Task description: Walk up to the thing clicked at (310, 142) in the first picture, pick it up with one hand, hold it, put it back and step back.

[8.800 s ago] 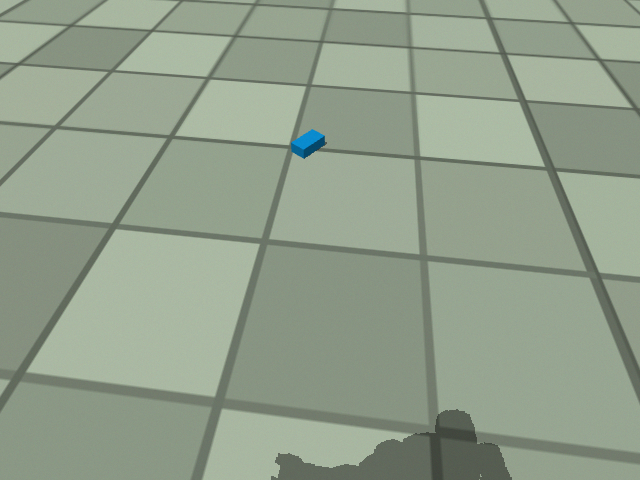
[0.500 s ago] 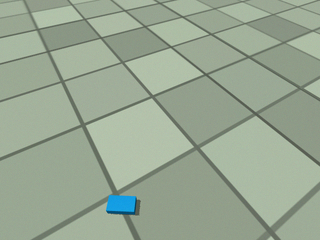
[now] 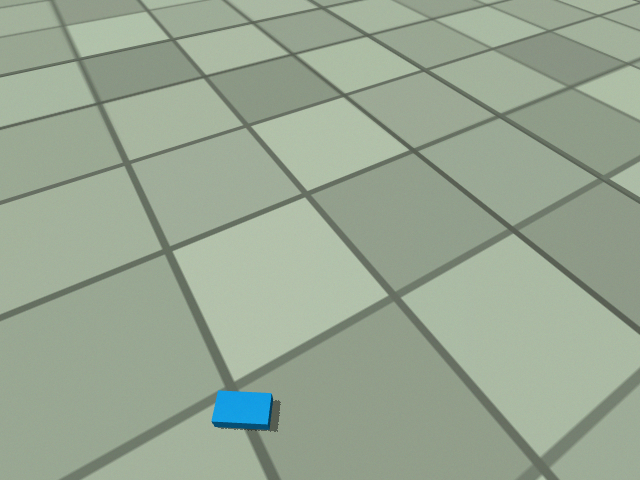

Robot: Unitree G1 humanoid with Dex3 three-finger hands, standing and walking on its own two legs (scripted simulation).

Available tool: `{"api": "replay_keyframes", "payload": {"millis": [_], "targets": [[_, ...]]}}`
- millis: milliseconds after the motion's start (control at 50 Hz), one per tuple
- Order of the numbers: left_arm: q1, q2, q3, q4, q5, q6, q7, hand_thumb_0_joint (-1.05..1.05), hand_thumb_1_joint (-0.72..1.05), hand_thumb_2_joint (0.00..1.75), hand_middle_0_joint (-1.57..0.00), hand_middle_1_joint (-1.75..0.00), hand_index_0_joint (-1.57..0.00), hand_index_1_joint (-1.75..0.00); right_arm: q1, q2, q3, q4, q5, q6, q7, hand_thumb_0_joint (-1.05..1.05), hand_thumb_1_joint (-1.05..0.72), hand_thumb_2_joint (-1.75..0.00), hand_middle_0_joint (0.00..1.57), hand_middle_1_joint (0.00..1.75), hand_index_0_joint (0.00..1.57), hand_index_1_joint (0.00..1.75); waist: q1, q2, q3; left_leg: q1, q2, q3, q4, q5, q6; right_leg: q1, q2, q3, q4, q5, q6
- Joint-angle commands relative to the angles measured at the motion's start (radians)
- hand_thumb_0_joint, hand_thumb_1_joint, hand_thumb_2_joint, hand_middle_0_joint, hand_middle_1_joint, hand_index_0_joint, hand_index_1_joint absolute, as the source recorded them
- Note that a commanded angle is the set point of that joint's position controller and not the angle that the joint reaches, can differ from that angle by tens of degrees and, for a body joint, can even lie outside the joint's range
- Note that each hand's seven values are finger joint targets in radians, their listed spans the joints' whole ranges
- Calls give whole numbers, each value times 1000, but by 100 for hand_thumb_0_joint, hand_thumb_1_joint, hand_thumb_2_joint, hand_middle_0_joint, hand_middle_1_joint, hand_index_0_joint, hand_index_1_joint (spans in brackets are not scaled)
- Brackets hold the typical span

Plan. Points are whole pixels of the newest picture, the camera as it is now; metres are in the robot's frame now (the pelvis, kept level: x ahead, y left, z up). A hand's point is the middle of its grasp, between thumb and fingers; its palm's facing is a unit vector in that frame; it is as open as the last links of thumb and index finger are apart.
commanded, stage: stand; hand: left
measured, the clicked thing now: (243, 410) +0.43 +0.24 -0.75
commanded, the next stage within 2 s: walk up in 0.72 s
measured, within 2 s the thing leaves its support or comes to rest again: neither
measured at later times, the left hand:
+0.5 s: hand out of the picture +0.07 +0.25 -0.16, palm faces -0.03 -0.94 -0.35, open 7.4 cm
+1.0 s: hand out of the picture +0.06 +0.27 -0.17, palm faces -0.03 -0.92 -0.38, open 7.4 cm
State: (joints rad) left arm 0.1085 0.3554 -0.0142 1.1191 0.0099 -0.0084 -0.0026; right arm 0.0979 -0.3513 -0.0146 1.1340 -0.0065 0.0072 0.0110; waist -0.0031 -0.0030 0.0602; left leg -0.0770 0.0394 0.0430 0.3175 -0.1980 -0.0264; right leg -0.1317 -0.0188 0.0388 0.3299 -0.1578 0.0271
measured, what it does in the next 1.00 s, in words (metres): stands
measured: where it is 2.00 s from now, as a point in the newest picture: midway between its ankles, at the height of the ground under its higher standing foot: outside the picture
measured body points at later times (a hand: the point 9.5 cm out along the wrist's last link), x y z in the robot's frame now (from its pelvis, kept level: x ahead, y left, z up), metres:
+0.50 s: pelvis +0.00 +0.00 +0.00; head +0.01 +0.00 +0.45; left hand +0.08 +0.30 -0.13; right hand +0.07 -0.30 -0.13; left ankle -0.01 +0.13 -0.75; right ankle +0.02 -0.14 -0.75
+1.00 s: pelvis -0.05 +0.00 -0.02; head +0.02 +0.01 +0.42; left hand +0.06 +0.32 -0.15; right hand +0.05 -0.32 -0.14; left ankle -0.04 +0.13 -0.74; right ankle +0.02 -0.14 -0.75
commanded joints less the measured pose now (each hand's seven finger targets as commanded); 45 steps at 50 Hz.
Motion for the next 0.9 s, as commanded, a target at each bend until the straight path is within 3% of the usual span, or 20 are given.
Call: {"api": "replay_keyframes", "payload": {"millis": [0,320,440,660,680,700,720,760,820,860,880], "targets": [[-38,219,47,-57,-1,-23,12,0,90,90,-20,-30,-20,-30,-41,-210,-38,-57,-2,-29,-11,0,-90,-90,20,30,20,30,-5,2,-96,16,102,-78,-52,110,36,8,-105,73,-39,166,-41],[-26,219,50,-55,-2,-21,11,0,90,90,-20,-30,-20,-30,-22,-217,-38,-59,-2,-30,-12,0,-90,-90,20,30,20,30,-2,-3,-77,10,100,-82,-61,84,39,0,-102,70,-43,121,-42],[-31,220,49,-60,1,-24,13,0,90,90,-20,-30,-20,-30,-18,-217,-39,-63,-3,-29,-13,0,-90,-90,20,30,20,30,-7,-2,-98,18,102,-79,-45,127,41,14,-109,70,-40,186,-40],[-32,215,48,-60,1,-22,12,0,90,90,-20,-30,-20,-30,-12,-214,-38,-62,-4,-26,-13,0,-90,-90,20,30,20,30,-5,3,-61,-14,97,-82,-57,64,38,0,-104,71,-54,110,-38],[-29,216,48,-60,1,-23,13,0,90,90,-20,-30,-20,-30,-16,-217,-39,-65,-4,-27,-12,0,-90,-90,20,30,20,30,-4,12,-83,-2,101,-81,-51,89,42,17,-108,70,-46,146,-41],[-31,265,93,-78,-12,-7,20,0,90,90,-20,-30,-20,-30,-45,-253,-56,-66,3,-8,-14,0,-90,-90,20,30,20,30,15,-6,35,-62,92,-98,37,262,58,-78,-89,69,44,338,-44],[-26,260,95,-96,-15,-1,24,0,90,90,-20,-30,-20,-30,-18,-243,-57,-83,12,-2,-16,0,-90,-90,20,30,20,30,8,-9,1,-60,94,-88,65,325,61,-61,-87,53,77,387,-49],[-18,249,96,-112,-15,7,26,0,90,90,-20,-30,-20,-30,-5,-242,-65,-95,15,4,-17,0,-90,-90,20,30,20,30,3,-3,-58,-37,101,-79,91,365,76,-46,-79,43,115,391,-63],[-19,242,100,-143,-12,21,24,0,90,90,-20,-30,-20,-30,-19,-251,-78,-125,17,16,-17,0,-90,-90,20,30,20,30,5,23,-148,-28,91,-75,152,290,91,-46,-81,48,156,344,-85],[-29,255,103,-166,-7,27,23,0,90,90,-20,-30,-20,-30,-16,-244,-82,-145,17,25,-19,0,-90,-90,20,30,20,30,2,-1,-177,-39,60,-56,235,212,95,-70,-119,94,150,328,-119],[-37,268,108,-177,-7,30,22,0,90,90,-20,-30,-20,-30,-8,-227,-80,-149,17,31,-18,0,-90,-90,20,30,20,30,4,-29,-170,-55,27,-43,289,140,82,-97,-151,133,124,321,-146]]}}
